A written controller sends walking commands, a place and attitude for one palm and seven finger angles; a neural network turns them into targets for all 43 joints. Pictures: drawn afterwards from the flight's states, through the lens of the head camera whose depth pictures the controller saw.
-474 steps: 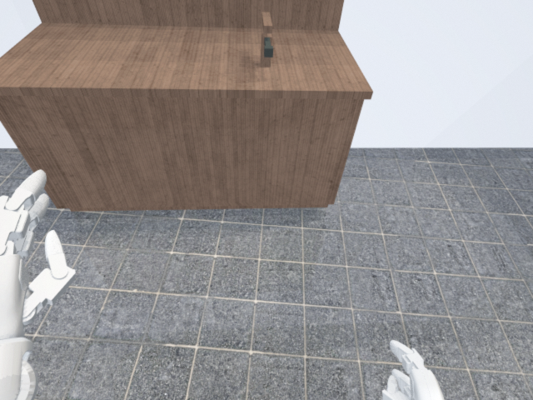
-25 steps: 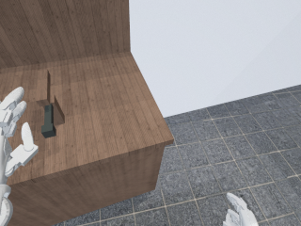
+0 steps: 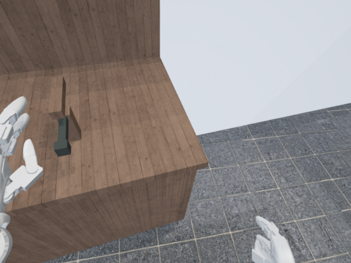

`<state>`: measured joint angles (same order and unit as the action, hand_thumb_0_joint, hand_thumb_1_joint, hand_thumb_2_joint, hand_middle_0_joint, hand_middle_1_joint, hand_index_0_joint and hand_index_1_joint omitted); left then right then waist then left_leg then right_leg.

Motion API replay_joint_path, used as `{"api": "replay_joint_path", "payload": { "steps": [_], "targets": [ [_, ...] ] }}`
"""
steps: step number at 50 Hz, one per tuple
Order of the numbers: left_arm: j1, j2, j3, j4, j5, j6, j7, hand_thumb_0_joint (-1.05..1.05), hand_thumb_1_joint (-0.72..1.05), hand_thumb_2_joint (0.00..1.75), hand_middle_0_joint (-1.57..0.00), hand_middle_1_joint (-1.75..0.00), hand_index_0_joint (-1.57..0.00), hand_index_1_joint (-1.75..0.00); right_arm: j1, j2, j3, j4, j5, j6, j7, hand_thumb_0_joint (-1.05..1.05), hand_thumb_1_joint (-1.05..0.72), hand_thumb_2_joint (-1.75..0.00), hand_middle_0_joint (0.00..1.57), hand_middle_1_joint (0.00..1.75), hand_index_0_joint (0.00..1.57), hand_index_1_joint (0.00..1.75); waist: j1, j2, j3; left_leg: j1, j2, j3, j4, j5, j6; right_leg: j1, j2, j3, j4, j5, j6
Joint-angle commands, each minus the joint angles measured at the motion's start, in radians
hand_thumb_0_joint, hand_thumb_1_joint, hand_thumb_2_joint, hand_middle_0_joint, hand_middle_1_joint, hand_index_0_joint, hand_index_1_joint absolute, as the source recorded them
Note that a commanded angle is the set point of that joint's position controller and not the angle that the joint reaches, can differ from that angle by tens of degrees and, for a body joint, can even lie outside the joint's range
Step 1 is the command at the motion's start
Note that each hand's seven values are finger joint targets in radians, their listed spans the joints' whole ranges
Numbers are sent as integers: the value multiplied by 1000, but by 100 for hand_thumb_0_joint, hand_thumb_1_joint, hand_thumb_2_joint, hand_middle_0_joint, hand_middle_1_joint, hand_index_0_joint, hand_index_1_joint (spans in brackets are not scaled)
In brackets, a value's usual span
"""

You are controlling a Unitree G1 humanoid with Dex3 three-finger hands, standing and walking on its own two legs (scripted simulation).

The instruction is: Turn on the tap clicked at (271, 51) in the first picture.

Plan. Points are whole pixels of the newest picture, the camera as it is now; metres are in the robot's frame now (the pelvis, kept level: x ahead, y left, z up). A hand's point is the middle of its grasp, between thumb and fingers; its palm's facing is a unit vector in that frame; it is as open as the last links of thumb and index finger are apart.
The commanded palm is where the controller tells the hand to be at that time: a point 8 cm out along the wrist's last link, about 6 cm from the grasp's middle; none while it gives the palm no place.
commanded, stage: shuffle to correct the standing spot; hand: left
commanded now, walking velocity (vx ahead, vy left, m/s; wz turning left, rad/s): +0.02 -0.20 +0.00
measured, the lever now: (62, 148) +0.34 +0.30 +0.05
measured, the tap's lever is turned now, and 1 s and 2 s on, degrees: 0 0 0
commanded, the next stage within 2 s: none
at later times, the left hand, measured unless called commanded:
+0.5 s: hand (37, 168) +0.22 +0.25 +0.17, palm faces +0.34 -0.85 -0.39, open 7.4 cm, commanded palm +0.16 +0.28 +0.18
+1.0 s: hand (42, 172) +0.21 +0.24 +0.17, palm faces +0.34 -0.85 -0.40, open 7.4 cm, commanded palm +0.15 +0.27 +0.18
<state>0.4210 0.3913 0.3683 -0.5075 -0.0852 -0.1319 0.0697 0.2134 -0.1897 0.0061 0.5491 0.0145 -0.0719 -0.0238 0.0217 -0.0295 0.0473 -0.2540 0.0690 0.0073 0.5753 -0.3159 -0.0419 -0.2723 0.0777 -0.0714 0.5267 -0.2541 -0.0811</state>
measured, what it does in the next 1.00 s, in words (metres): stands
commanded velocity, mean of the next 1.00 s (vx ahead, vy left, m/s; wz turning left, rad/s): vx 0.02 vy -0.20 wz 0.00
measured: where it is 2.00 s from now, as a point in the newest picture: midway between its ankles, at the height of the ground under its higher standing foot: outside the picture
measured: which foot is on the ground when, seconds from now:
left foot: down 0.00-1.00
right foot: down 0.00-1.00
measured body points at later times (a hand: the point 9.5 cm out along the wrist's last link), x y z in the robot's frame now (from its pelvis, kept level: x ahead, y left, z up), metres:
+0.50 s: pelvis +0.00 +0.00 +0.00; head +0.02 +0.02 +0.45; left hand +0.20 +0.29 +0.19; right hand +0.16 -0.23 -0.08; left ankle -0.01 +0.15 -0.73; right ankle +0.02 -0.06 -0.73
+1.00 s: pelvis -0.01 -0.01 +0.00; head +0.01 +0.00 +0.45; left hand +0.19 +0.28 +0.19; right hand +0.17 -0.24 -0.08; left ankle -0.01 +0.15 -0.73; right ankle +0.02 -0.06 -0.73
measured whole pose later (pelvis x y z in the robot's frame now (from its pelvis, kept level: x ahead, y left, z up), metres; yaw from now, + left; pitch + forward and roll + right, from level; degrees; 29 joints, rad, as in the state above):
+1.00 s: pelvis -0.01 -0.01 +0.00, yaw +0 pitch +0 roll -1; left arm 0.45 0.40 0.37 -0.51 -0.09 -0.13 0.08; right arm 0.22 -0.20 0.00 0.55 0.02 -0.07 -0.02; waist 0.00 0.00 0.03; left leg -0.26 0.08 0.00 0.56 -0.30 -0.05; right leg -0.27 0.09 -0.08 0.49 -0.23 -0.10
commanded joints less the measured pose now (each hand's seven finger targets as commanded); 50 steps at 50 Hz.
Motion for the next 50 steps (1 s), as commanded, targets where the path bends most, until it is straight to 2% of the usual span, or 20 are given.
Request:
{"api": "replay_joint_path", "payload": {
  "steps": [1, 5, 7, 9, 12, 15, 16, 17, 18, 21, 26, 27, 30, 33, 35, 36, 38, 41, 46, 50],
  "targets": [
    [-86, 185, 121, -226, 2, -73, 15, 0, 90, 90, -20, -30, -20, -30, -72, -131, -61, -158, 1, -53, -4, 0, -90, -90, 20, 30, 20, 30, -11, 155, -149, 31, 109, -90, -108, 245, 86, 85, -126, 106, -79, 192, 51],
    [-56, 176, 116, -173, -2, -64, 14, 0, 90, 90, -20, -30, -20, -30, -52, -132, -67, -158, 5, -47, 0, 0, -90, -90, 20, 30, 20, 30, -15, 65, -143, 3, 63, -44, -55, 84, 75, 70, -160, 155, -138, 127, 30],
    [-53, 170, 110, -177, -7, -61, 14, 0, 90, 90, -20, -30, -20, -30, -51, -126, -62, -155, 5, -48, -2, 0, -90, -90, 20, 30, 20, 30, -22, 14, -148, 23, 35, -23, -31, 62, 68, 37, -186, 176, -160, 98, 5],
    [-57, 180, 117, -175, -11, -58, 18, 0, 90, 90, -20, -30, -20, -30, -52, -124, -59, -155, 6, -48, -5, 0, -90, -90, 20, 30, 20, 30, -23, 1, -131, 23, 24, -16, -27, 17, 66, 5, -200, 193, -188, 29, 0],
    [-62, 182, 118, -201, -13, -60, 22, 0, 90, 90, -20, -30, -20, -30, -66, -121, -51, -153, 5, -51, -10, 0, -90, -90, 20, 30, 20, 30, -24, 37, -136, 40, 38, -26, -59, 56, 72, 3, -191, 172, -169, 35, 3],
    [-69, 189, 118, -217, -5, -66, 23, 0, 90, 90, -20, -30, -20, -30, -70, -130, -56, -155, 2, -51, -11, 0, -90, -90, 20, 30, 20, 30, -17, 123, -129, 27, 92, -86, -123, 121, 86, 35, -146, 128, -115, 102, 38],
    [-81, 210, 134, -226, -1, -66, 24, 0, 90, 90, -20, -30, -20, -30, -85, -127, -51, -157, 2, -53, -12, 0, -90, -90, 20, 30, 20, 30, -15, 143, -117, 16, 106, -99, -142, 162, 88, 48, -133, 108, -98, 121, 50],
    [-92, 186, 113, -226, 0, -71, 23, 0, 90, 90, -20, -30, -20, -30, -75, -129, -51, -153, 0, -53, -11, 0, -90, -90, 20, 30, 20, 30, -17, 149, -125, 2, 116, -114, -149, 197, 90, 75, -124, 89, -83, 137, 52],
    [-87, 197, 121, -220, 4, -71, 23, 0, 90, 90, -20, -30, -20, -30, -70, -133, -57, -154, -1, -54, -10, 0, -90, -90, 20, 30, 20, 30, -12, 162, -133, 6, 125, -115, -144, 220, 93, 89, -121, 94, -85, 151, 58],
    [-76, 191, 117, -232, 5, -73, 20, 0, 90, 90, -20, -30, -20, -30, -68, -133, -60, -158, 4, -58, -4, 0, -90, -90, 20, 30, 20, 30, -12, 177, -147, 21, 114, -102, -129, 257, 83, 108, -123, 88, -89, 187, 46],
    [-11, 196, 136, -198, 0, -66, 18, 0, 90, 90, -20, -30, -20, -30, -49, -132, -67, -156, 6, -52, -1, 0, -90, -90, 20, 30, 20, 30, -15, 95, -165, 29, 89, -67, -81, 213, 73, 107, -145, 114, -114, 212, 27],
    [-13, 178, 121, -192, -4, -66, 17, 0, 90, 90, -20, -30, -20, -30, -43, -132, -66, -152, 4, -50, -2, 0, -90, -90, 20, 30, 20, 30, -21, 66, -170, 24, 78, -57, -63, 191, 70, 98, -156, 125, -116, 207, 17],
    [-20, 191, 136, -178, -11, -58, 20, 0, 90, 90, -20, -30, -20, -30, -40, -128, -67, -148, 6, -46, -6, 0, -90, -90, 20, 30, 20, 30, -24, 13, -154, 17, 44, -28, -33, 84, 64, 59, -188, 175, -159, 142, 2],
    [-38, 188, 127, -193, -14, -55, 24, 0, 90, 90, -20, -30, -20, -30, -48, -125, -64, -147, 7, -48, -11, 0, -90, -90, 20, 30, 20, 30, -28, 17, -150, 43, 31, -18, -28, 96, 61, 29, -204, 187, -163, 140, -10],
    [-47, 184, 118, -209, -13, -55, 25, 0, 90, 90, -20, -30, -20, -30, -58, -127, -62, -149, 6, -49, -12, 0, -90, -90, 20, 30, 20, 30, -25, 48, -141, 54, 47, -39, -63, 103, 69, 15, -190, 176, -151, 117, 0],
    [-53, 205, 133, -223, -10, -57, 27, 0, 90, 90, -20, -30, -20, -30, -77, -125, -57, -149, 5, -50, -16, 0, -90, -90, 20, 30, 20, 30, -23, 89, -128, 62, 65, -52, -85, 137, 73, 5, -175, 159, -136, 133, 12],
    [-61, 191, 119, -228, -5, -61, 27, 0, 90, 90, -20, -30, -20, -30, -72, -130, -59, -150, 2, -50, -15, 0, -90, -90, 20, 30, 20, 30, -19, 131, -138, 44, 101, -93, -122, 194, 85, 47, -145, 127, -102, 160, 37],
    [-62, 204, 131, -230, 2, -61, 28, 0, 90, 90, -20, -30, -20, -30, -78, -128, -60, -152, 4, -49, -11, 0, -90, -90, 20, 30, 20, 30, -15, 142, -149, 35, 112, -94, -113, 274, 84, 96, -137, 108, -98, 217, 48],
    [-15, 185, 123, -187, -5, -53, 27, 0, 90, 90, -20, -30, -20, -30, -57, -129, -66, -150, 9, -45, -7, 0, -90, -90, 20, 30, 20, 30, -21, 81, -132, 14, 65, -57, -78, 116, 70, 68, -168, 157, -149, 156, 17],
    [-24, 179, 115, -188, -10, -50, 30, 0, 90, 90, -20, -30, -20, -30, -53, -126, -61, -151, 11, -41, -7, 0, -90, -90, 20, 30, 20, 30, -25, 33, -121, 13, 35, -36, -62, 5, 68, 17, -193, 191, -202, 19, 3]
  ]
}}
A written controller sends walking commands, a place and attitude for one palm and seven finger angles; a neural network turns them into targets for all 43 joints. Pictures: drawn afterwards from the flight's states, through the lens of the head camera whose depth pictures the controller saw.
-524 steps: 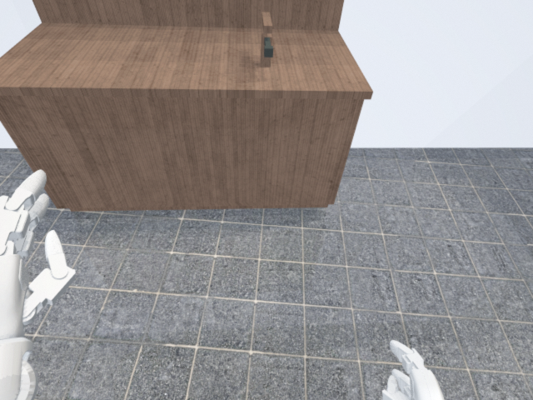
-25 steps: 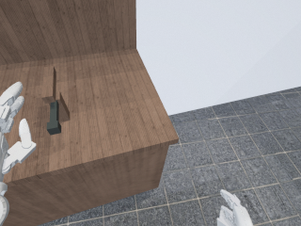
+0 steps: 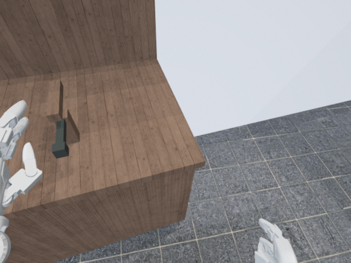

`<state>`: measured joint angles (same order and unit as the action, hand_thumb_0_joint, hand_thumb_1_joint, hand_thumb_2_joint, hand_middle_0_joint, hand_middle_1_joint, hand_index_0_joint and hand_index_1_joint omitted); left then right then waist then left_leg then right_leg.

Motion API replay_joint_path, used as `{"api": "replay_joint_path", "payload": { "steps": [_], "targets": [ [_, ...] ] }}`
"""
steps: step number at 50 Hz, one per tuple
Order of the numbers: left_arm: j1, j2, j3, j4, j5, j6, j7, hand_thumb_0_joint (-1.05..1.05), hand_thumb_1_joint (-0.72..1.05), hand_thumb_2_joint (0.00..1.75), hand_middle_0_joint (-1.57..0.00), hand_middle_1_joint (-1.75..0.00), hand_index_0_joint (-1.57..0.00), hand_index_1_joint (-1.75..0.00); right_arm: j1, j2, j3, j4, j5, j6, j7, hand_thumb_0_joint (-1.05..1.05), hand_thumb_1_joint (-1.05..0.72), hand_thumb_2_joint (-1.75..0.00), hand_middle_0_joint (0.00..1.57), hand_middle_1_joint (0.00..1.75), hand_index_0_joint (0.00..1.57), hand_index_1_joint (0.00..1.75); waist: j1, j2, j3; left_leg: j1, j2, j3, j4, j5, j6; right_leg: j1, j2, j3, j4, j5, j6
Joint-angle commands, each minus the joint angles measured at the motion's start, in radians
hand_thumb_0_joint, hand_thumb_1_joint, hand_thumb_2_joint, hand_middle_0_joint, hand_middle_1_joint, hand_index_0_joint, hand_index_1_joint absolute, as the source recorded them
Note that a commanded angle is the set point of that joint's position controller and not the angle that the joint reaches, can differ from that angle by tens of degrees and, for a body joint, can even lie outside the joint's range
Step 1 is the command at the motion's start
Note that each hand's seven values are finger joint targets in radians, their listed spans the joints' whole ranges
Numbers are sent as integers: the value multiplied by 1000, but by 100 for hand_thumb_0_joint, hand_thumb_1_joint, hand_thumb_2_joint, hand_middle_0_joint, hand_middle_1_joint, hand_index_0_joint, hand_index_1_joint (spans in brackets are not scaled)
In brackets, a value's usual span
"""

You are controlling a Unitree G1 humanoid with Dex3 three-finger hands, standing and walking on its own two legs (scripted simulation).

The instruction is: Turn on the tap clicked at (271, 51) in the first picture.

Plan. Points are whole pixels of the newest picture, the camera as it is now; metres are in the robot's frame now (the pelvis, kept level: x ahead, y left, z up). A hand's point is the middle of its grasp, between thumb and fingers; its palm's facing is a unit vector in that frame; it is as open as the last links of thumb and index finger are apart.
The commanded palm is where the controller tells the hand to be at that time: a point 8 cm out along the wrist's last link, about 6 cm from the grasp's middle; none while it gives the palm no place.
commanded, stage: shuffle to correct the standing spot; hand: left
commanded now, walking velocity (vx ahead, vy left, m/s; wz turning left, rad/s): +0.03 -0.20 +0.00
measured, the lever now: (60, 150) +0.35 +0.31 +0.04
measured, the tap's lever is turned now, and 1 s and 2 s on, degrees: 0 0 0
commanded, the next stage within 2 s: none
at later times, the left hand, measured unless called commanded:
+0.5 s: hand (40, 172) +0.22 +0.24 +0.16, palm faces +0.33 -0.86 -0.39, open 7.4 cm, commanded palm +0.16 +0.28 +0.18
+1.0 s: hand (39, 168) +0.23 +0.25 +0.16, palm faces +0.34 -0.85 -0.40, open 7.4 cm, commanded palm +0.17 +0.28 +0.18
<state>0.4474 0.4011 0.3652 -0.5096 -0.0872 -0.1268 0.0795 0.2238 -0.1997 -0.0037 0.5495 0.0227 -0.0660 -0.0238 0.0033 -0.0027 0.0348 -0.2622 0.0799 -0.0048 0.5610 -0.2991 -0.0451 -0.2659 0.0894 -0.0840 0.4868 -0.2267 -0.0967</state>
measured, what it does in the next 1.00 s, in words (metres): stands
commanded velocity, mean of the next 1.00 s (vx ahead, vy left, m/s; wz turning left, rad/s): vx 0.02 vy -0.20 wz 0.00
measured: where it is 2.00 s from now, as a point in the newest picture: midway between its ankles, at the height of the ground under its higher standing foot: outside the picture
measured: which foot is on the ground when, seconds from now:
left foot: down 0.00-1.00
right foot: down 0.00-1.00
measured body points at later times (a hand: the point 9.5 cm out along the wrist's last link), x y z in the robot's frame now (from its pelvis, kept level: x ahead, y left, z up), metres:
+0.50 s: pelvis +0.01 +0.00 +0.00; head +0.03 +0.01 +0.45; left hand +0.20 +0.29 +0.18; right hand +0.17 -0.23 -0.08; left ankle +0.00 +0.15 -0.73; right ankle +0.02 -0.06 -0.73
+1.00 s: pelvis +0.01 +0.00 +0.00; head +0.03 +0.01 +0.45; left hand +0.20 +0.29 +0.19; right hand +0.18 -0.23 -0.08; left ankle +0.00 +0.15 -0.73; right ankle +0.02 -0.06 -0.73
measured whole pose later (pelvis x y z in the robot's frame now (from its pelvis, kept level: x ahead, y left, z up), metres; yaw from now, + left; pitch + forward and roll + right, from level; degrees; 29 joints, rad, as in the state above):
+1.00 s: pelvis +0.01 +0.00 +0.00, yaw +1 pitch +0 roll -1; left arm 0.46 0.41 0.36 -0.52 -0.09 -0.10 0.10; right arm 0.22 -0.20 0.00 0.56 0.02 -0.05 -0.03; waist 0.00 -0.01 0.04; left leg -0.25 0.08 -0.02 0.55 -0.30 -0.05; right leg -0.25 0.09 -0.09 0.48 -0.24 -0.09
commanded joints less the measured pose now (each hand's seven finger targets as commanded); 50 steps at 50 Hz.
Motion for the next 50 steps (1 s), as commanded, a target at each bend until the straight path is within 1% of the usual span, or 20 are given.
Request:
{"api": "replay_joint_path", "payload": {
  "steps": [1, 2, 5, 6, 8, 11, 18, 20, 22, 27, 31, 32, 35, 38, 40, 41, 44, 46, 47, 50],
  "targets": [
    [-49, 188, 134, -198, -9, -54, 23, 0, 90, 90, -20, -30, -20, -30, -74, -114, -49, -151, 4, -48, -10, 0, -90, -90, 20, 30, 20, 30, -5, 13, -112, 46, 27, -20, -53, 17, 71, -1, -204, 199, -159, 7, 18],
    [-58, 173, 119, -206, -9, -56, 24, 0, 90, 90, -20, -30, -20, -30, -75, -114, -45, -148, 0, -48, -12, 0, -90, -90, 20, 30, 20, 30, -8, 21, -121, 44, 34, -29, -66, 25, 74, 7, -200, 186, -147, 9, 20],
    [-69, 184, 128, -204, -5, -55, 27, 0, 90, 90, -20, -30, -20, -30, -78, -117, -46, -149, -3, -50, -15, 0, -90, -90, 20, 30, 20, 30, -3, 42, -114, 36, 61, -55, -99, 53, 83, 23, -176, 170, -129, 37, 42],
    [-81, 194, 134, -219, -4, -55, 28, 0, 90, 90, -20, -30, -20, -30, -91, -116, -43, -148, -2, -50, -16, 0, -90, -90, 20, 30, 20, 30, -3, 74, -113, 42, 69, -65, -113, 90, 83, 29, -168, 158, -110, 69, 45],
    [-79, 187, 129, -211, 0, -56, 30, 0, 90, 90, -20, -30, -20, -30, -79, -121, -48, -145, -7, -50, -16, 0, -90, -90, 20, 30, 20, 30, 0, 84, -142, 36, 86, -74, -107, 166, 87, 81, -158, 138, -86, 136, 56],
    [-71, 179, 119, -215, -1, -51, 27, 0, 90, 90, -20, -30, -20, -30, -84, -119, -51, -148, -1, -50, -13, 0, -90, -90, 20, 30, 20, 30, -2, 69, -152, 52, 73, -55, -71, 208, 79, 90, -172, 146, -85, 196, 44],
    [-41, 174, 121, -199, -7, -47, 26, 0, 90, 90, -20, -30, -20, -30, -72, -118, -52, -147, 0, -41, -9, 0, -90, -90, 20, 30, 20, 30, -7, 21, -133, 30, 46, -39, -49, 104, 73, 56, -193, 173, -114, 124, 24],
    [-35, 178, 125, -202, -8, -46, 27, 0, 90, 90, -20, -30, -20, -30, -76, -116, -50, -148, 0, -38, -9, 0, -90, -90, 20, 30, 20, 30, -7, 29, -117, 29, 43, -36, -51, 66, 74, 33, -196, 184, -132, 82, 25],
    [-51, 180, 125, -228, -8, -52, 30, 0, 90, 90, -20, -30, -20, -30, -82, -116, -45, -145, -1, -39, -12, 0, -90, -90, 20, 30, 20, 30, -9, 50, -131, 46, 53, -47, -68, 128, 76, 43, -188, 161, -104, 122, 22],
    [-57, 187, 127, -229, 0, -54, 30, 0, 90, 90, -20, -30, -20, -30, -91, -118, -44, -144, -6, -41, -14, 0, -90, -90, 20, 30, 20, 30, -4, 114, -135, 34, 98, -86, -109, 216, 88, 84, -149, 119, -70, 166, 57],
    [-46, 178, 122, -201, -1, -44, 27, 0, 90, 90, -20, -30, -20, -30, -83, -119, -50, -148, 0, -41, -11, 0, -90, -90, 20, 30, 20, 30, -3, 75, -129, 33, 80, -68, -91, 170, 80, 83, -160, 137, -91, 163, 47],
    [-56, 158, 102, -199, -2, -45, 26, 0, 90, 90, -20, -30, -20, -30, -76, -121, -48, -143, -2, -39, -10, 0, -90, -90, 20, 30, 20, 30, -8, 62, -134, 24, 73, -63, -80, 157, 79, 85, -165, 137, -92, 159, 41],
    [-46, 167, 113, -184, -5, -37, 28, 0, 90, 90, -20, -30, -20, -30, -69, -118, -52, -145, 1, -36, -9, 0, -90, -90, 20, 30, 20, 30, -7, 11, -132, 22, 40, -36, -47, 53, 74, 61, -194, 181, -136, 88, 30],
    [-61, 170, 108, -207, -10, -39, 31, 0, 90, 90, -20, -30, -20, -30, -75, -117, -48, -146, 1, -36, -10, 0, -90, -90, 20, 30, 20, 30, -11, 7, -135, 42, 25, -27, -34, 70, 69, 38, -213, 190, -140, 83, 10],
    [-57, 175, 114, -212, -10, -39, 35, 0, 90, 90, -20, -30, -20, -30, -80, -113, -45, -145, 1, -35, -11, 0, -90, -90, 20, 30, 20, 30, -10, 17, -133, 44, 30, -30, -44, 71, 73, 38, -210, 185, -142, 70, 18],
    [-59, 193, 126, -228, -11, -40, 36, 0, 90, 90, -20, -30, -20, -30, -93, -114, -43, -146, 3, -36, -13, 0, -90, -90, 20, 30, 20, 30, -9, 43, -130, 62, 39, -41, -59, 119, 74, 33, -203, 177, -123, 109, 17],
    [-59, 189, 127, -235, -5, -46, 39, 0, 90, 90, -20, -30, -20, -30, -88, -117, -45, -144, -5, -35, -14, 0, -90, -90, 20, 30, 20, 30, -6, 89, -148, 46, 78, -76, -88, 210, 84, 83, -170, 134, -81, 172, 42],
    [-57, 200, 137, -241, -5, -45, 37, 0, 90, 90, -20, -30, -20, -30, -96, -116, -45, -146, -2, -34, -13, 0, -90, -90, 20, 30, 20, 30, -5, 96, -153, 45, 83, -78, -86, 256, 81, 105, -167, 126, -71, 212, 46],
    [-58, 182, 121, -237, -3, -47, 36, 0, 90, 90, -20, -30, -20, -30, -90, -118, -44, -144, -5, -34, -11, 0, -90, -90, 20, 30, 20, 30, -8, 102, -150, 36, 85, -79, -82, 267, 81, 110, -162, 118, -66, 217, 45],
    [-30, 181, 127, -214, -5, -42, 33, 0, 90, 90, -20, -30, -20, -30, -73, -122, -54, -144, -3, -31, -8, 0, -90, -90, 20, 30, 20, 30, -5, 79, -167, 32, 81, -69, -61, 253, 78, 129, -169, 127, -79, 233, 43]
  ]
}}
